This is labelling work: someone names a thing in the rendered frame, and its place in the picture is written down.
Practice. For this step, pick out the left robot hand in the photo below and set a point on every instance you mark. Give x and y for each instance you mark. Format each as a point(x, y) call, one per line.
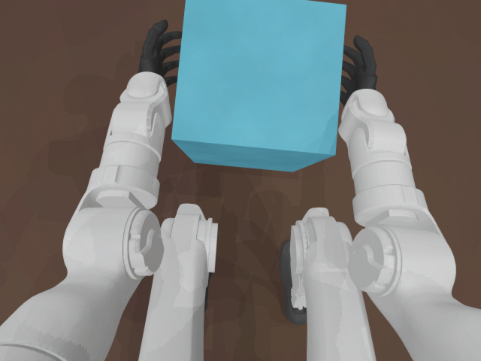
point(153, 55)

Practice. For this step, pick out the robot left foot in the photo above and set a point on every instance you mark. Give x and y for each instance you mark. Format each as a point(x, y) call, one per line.
point(206, 294)

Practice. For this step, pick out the right robot upper arm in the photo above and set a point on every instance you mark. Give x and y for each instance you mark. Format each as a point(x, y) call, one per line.
point(409, 274)

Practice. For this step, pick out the right robot forearm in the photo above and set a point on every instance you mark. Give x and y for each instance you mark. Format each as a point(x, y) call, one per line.
point(385, 190)

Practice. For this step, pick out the right robot hand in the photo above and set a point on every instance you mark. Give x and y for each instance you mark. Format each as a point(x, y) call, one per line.
point(362, 73)

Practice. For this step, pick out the left robot forearm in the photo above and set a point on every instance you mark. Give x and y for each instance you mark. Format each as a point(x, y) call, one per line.
point(127, 175)

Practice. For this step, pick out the left robot upper arm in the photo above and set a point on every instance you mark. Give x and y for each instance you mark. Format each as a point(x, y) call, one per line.
point(107, 253)

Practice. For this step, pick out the carton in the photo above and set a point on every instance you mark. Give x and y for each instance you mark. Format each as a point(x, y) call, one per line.
point(258, 82)

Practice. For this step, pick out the right robot shin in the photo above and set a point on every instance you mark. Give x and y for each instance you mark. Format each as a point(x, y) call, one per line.
point(297, 291)

